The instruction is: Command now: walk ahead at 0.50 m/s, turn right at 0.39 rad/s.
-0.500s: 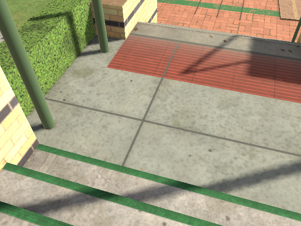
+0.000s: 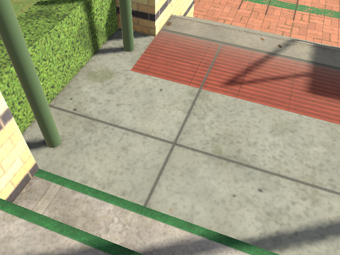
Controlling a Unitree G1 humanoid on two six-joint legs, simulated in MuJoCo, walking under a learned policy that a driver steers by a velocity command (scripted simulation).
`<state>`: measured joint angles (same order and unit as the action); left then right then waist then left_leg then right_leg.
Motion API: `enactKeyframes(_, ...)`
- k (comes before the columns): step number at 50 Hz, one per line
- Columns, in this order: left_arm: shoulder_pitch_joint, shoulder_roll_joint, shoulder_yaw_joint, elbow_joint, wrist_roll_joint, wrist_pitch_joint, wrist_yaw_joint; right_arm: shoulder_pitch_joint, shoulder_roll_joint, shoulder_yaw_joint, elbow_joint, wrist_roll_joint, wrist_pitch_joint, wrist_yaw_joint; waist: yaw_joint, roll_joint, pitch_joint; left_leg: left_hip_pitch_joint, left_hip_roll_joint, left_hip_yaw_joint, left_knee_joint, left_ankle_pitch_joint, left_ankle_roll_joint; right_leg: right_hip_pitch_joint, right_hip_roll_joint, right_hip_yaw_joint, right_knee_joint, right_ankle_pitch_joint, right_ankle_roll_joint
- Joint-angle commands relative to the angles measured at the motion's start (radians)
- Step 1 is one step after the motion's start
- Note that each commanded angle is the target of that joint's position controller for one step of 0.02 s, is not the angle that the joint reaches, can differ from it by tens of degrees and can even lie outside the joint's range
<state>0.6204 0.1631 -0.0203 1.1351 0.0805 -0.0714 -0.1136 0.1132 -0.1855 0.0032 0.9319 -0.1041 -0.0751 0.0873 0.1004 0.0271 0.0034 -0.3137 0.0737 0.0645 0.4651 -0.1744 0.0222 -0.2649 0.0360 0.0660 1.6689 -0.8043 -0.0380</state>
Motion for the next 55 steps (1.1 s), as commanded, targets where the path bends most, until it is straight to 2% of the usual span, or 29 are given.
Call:
enactKeyframes(1, -0.174, 0.077, 0.008, -0.203, -0.054, -0.038, 0.008, 0.475, -0.239, -0.073, 0.124, -0.008, 0.017, -0.013, -0.255, 0.040, -0.083, 0.692, 0.406, -0.348, 0.009, 0.285, 0.308, -0.881, -0.083, 0.035, 0.249, 0.176, -0.044)
enactKeyframes(3, -0.181, 0.073, 0.015, -0.185, -0.007, -0.028, 0.049, 0.280, 0.015, 0.016, 0.074, -0.037, -0.010, -0.035, -0.095, -0.084, 0.072, 0.110, 0.302, -0.221, -0.110, 0.231, 0.249, -0.570, -0.207, 0.150, -0.217, 0.630, -0.098)
enactKeyframes(5, -0.104, 0.023, 0.016, -0.143, 0.022, 0.006, 0.046, 0.326, 0.055, 0.026, 0.101, 0.006, -0.051, -0.072, -0.072, -0.022, 0.137, -0.083, 0.270, -0.126, -0.214, 0.189, 0.274, -0.451, -0.208, 0.093, -0.478, 0.762, -0.108)
enactKeyframes(6, -0.111, 0.025, 0.024, -0.137, 0.030, 0.012, 0.044, 0.351, 0.020, 0.022, 0.102, 0.024, -0.063, -0.078, -0.072, 0.010, 0.116, -0.089, 0.264, -0.112, -0.225, 0.159, 0.280, -0.412, -0.198, 0.076, -0.508, 0.771, -0.096)
enactKeyframes(8, -0.088, 0.014, 0.019, -0.142, 0.022, 0.003, 0.023, 0.326, -0.020, 0.015, 0.095, -0.017, -0.076, -0.082, -0.034, 0.034, 0.066, -0.101, 0.242, -0.053, -0.137, 0.282, 0.259, -0.377, -0.192, 0.067, -0.504, 0.870, -0.089)
enactKeyframes(9, -0.168, -0.008, 0.005, -0.173, 0.039, -0.002, 0.022, 0.358, 0.053, 0.037, 0.128, -0.033, -0.086, -0.103, -0.072, -0.029, 0.061, 0.044, 0.243, -0.032, -0.102, 0.231, 0.217, -0.526, -0.249, 0.151, -0.719, 1.065, -0.085)
enactKeyframes(13, -0.290, 0.074, 0.017, -0.221, 0.001, 0.017, 0.026, 0.446, 0.030, 0.061, 0.177, -0.054, -0.094, -0.090, -0.089, -0.011, 0.109, -0.148, 0.195, 0.072, 0.014, -0.009, 0.155, -0.274, -0.195, 0.031, -0.899, 1.350, -0.064)
enactKeyframes(21, -0.637, 0.078, 0.012, -0.297, 0.032, 0.020, 0.041, 0.627, -0.084, 0.005, 0.226, -0.002, -0.007, -0.138, -0.259, 0.006, 0.225, 0.229, 0.299, -0.048, 0.209, -0.018, 0.111, -0.359, -0.173, -0.069, -1.326, 0.981, -0.049)
enactKeyframes(23, -0.546, 0.109, 0.036, -0.220, 0.020, -0.004, 0.049, 0.580, -0.102, -0.008, 0.216, -0.008, 0.007, -0.123, -0.212, -0.038, 0.143, 0.177, 0.224, 0.050, 0.400, 0.020, 0.083, -0.115, -0.118, -0.146, -1.352, 1.019, -0.045)
enactKeyframes(25, -0.132, 0.277, 0.124, -0.078, 0.007, -0.023, 0.050, 0.541, -0.139, -0.016, 0.220, -0.064, 0.023, -0.048, 0.001, -0.116, -0.023, -0.139, 0.143, 0.142, 0.852, 0.042, 0.004, 0.527, -0.082, -0.195, -1.309, 1.276, -0.110)
enactKeyframes(26, 0.189, 0.379, 0.154, 0.023, 0.019, -0.015, 0.049, 0.681, 0.019, 0.017, 0.220, -0.041, 0.017, 0.010, 0.024, -0.315, -0.359, -0.421, 0.004, 0.143, 1.377, -0.632, -0.080, 1.075, -0.269, 0.032, -0.969, 1.810, -0.337)
enactKeyframes(27, 0.347, 0.371, 0.162, 0.070, 0.017, -0.007, 0.054, 0.461, -0.029, 0.008, 0.098, 0.023, -0.006, 0.041, 0.153, -0.214, -0.443, -0.651, -0.026, 0.028, 1.546, -0.713, -0.075, 1.227, -0.364, 0.238, -1.004, 1.823, -0.389)
enactKeyframes(28, 0.327, 0.315, 0.153, 0.059, 0.012, -0.024, 0.064, 0.147, -0.072, -0.006, -0.034, 0.067, -0.051, 0.021, 0.219, -0.182, -0.224, -0.928, -0.005, -0.015, 1.506, -0.733, -0.063, 1.093, -0.393, 0.330, -1.112, 1.364, -0.385)
enactKeyframes(29, 0.160, 0.197, 0.115, 0.034, -0.002, -0.034, 0.065, 0.000, -0.127, -0.027, -0.096, 0.084, -0.071, -0.020, 0.164, -0.082, -0.079, -0.918, 0.038, -0.068, 1.404, -0.664, -0.039, 0.800, -0.373, 0.347, -1.178, 0.974, -0.340)
enactKeyframes(32, -0.251, 0.044, 0.029, -0.106, 0.016, -0.048, 0.056, 0.189, -0.014, 0.003, -0.054, 0.012, -0.047, -0.088, -0.128, 0.030, 0.139, -0.536, 0.140, -0.234, 0.876, -0.150, 0.065, -0.072, -0.325, 0.276, -1.274, 0.733, -0.313)
enactKeyframes(33, -0.356, 0.028, 0.012, -0.166, -0.021, -0.059, 0.059, 0.221, -0.005, -0.001, -0.023, 0.000, -0.031, -0.086, -0.142, 0.035, 0.179, -0.351, 0.132, -0.181, 0.639, 0.054, 0.061, -0.348, -0.273, 0.189, -1.335, 0.659, -0.313)
enactKeyframes(36, -0.351, 0.140, 0.020, -0.210, 0.008, -0.082, 0.055, 0.370, -0.019, 0.013, -0.037, -0.003, -0.011, -0.043, -0.212, -0.070, 0.057, 0.067, 0.006, -0.020, 0.742, 0.239, 0.018, -0.709, -0.118, 0.100, -1.103, 0.623, -0.273)
enactKeyframes(37, -0.249, 0.068, 0.002, -0.174, 0.022, -0.097, 0.077, 0.255, -0.026, 0.024, -0.067, -0.004, -0.012, -0.040, -0.126, -0.029, 0.066, -0.141, 0.060, -0.173, 0.565, 0.499, -0.011, -0.518, -0.112, 0.165, -1.019, 0.528, -0.255)
enactKeyframes(39, -0.117, 0.074, 0.003, -0.160, 0.001, -0.099, 0.120, 0.064, -0.072, 0.037, -0.122, 0.018, -0.016, -0.047, 0.002, 0.038, 0.063, -0.200, 0.047, -0.151, 0.088, 0.721, -0.050, -0.345, -0.065, 0.148, -0.849, 0.290, -0.179)
enactKeyframes(41, -0.112, 0.183, 0.012, -0.175, 0.034, -0.069, 0.090, 0.010, -0.071, 0.036, -0.173, 0.029, 0.008, -0.042, -0.045, -0.071, 0.073, 0.058, -0.003, -0.067, 0.133, 0.549, -0.055, -0.506, -0.074, 0.251, -0.851, 0.183, -0.199)
enactKeyframes(44, -0.130, 0.189, 0.018, -0.227, 0.017, -0.031, 0.058, 0.156, -0.173, -0.004, -0.142, 0.027, 0.003, -0.040, -0.123, -0.042, 0.117, 0.218, -0.024, -0.068, -0.105, 0.372, -0.010, -0.392, -0.075, 0.371, -0.680, 0.198, -0.178)
enactKeyframes(46, -0.087, 0.165, 0.007, -0.207, 0.045, -0.021, 0.002, 0.457, -0.322, -0.085, -0.044, 0.050, -0.033, -0.051, -0.238, 0.043, -0.092, 0.622, 0.094, -0.121, 0.034, 0.525, 0.182, -0.439, 0.007, 0.290, -0.178, 0.497, -0.049)
enactKeyframes(47, 0.207, -0.015, -0.003, -0.158, -0.015, -0.031, -0.008, 0.528, -0.380, -0.092, -0.036, 0.007, -0.036, -0.032, -0.108, 0.297, -0.345, 0.945, 0.281, -0.231, 0.372, 1.303, 0.362, -0.739, 0.104, 0.075, 0.393, 0.008, 0.019)
enactKeyframes(48, 0.139, 0.064, 0.004, -0.248, -0.064, -0.036, -0.012, 0.574, -0.381, -0.092, -0.050, -0.017, -0.014, -0.001, -0.190, 0.221, -0.337, 0.929, 0.433, -0.621, 0.207, 1.005, 0.474, -1.027, 0.135, 0.094, 0.617, 0.033, 0.030)
enactKeyframes(49, -0.083, 0.141, 0.022, -0.306, -0.068, -0.037, 0.018, 0.515, -0.332, -0.086, -0.034, -0.020, -0.007, 0.006, -0.218, 0.125, -0.081, 0.742, 0.467, -0.667, 0.109, 0.579, 0.432, -1.266, 0.052, 0.081, 0.684, 0.170, 0.038)
enactKeyframes(51, -0.155, 0.082, 0.000, -0.295, -0.048, -0.029, 0.054, 0.309, -0.065, -0.002, -0.052, -0.028, -0.028, 0.005, -0.068, -0.111, 0.064, 0.276, 0.276, -0.338, -0.023, 0.073, 0.180, -1.064, -0.098, 0.141, 0.325, 0.629, -0.040)
enactKeyframes(53, -0.093, 0.038, -0.007, -0.273, -0.022, -0.007, 0.034, 0.230, 0.023, 0.028, -0.030, -0.002, -0.063, -0.033, 0.026, -0.037, 0.180, -0.121, 0.268, -0.292, -0.124, 0.092, 0.167, -0.828, -0.196, 0.136, 0.127, 0.768, -0.060)
enactKeyframes(54, -0.104, 0.012, -0.016, -0.279, 0.009, 0.002, 0.011, 0.190, 0.003, 0.023, -0.021, 0.022, -0.093, -0.061, 0.010, -0.014, 0.165, -0.176, 0.184, -0.197, -0.143, 0.014, 0.165, -0.762, -0.194, 0.101, -0.098, 0.867, -0.071)
enactKeyframes(55, -0.226, 0.084, 0.010, -0.304, 0.000, -0.013, 0.003, 0.158, 0.011, 0.035, -0.036, 0.024, -0.125, -0.077, -0.048, -0.070, 0.146, -0.305, 0.139, -0.086, -0.177, -0.002, 0.170, -0.566, -0.175, 0.066, -0.431, 1.034, -0.063)
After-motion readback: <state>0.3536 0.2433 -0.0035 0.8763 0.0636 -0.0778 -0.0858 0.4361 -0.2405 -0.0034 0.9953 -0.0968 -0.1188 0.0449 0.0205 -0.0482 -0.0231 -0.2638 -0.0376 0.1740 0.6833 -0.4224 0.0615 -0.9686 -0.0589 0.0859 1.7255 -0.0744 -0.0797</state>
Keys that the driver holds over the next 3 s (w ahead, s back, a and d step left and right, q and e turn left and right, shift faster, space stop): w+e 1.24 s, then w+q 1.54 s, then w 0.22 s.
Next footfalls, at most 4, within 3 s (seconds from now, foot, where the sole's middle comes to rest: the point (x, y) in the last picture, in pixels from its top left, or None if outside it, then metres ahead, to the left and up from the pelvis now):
0.50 right None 0.34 -0.19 -0.94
0.92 left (197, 254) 0.65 -0.05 -1.10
1.56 right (282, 242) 0.83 -0.53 -1.26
2.02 left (257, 182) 1.21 -0.42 -1.26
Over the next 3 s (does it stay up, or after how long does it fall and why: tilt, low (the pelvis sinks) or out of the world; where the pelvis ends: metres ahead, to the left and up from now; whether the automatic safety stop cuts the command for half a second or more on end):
stays up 1.52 -0.55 -0.49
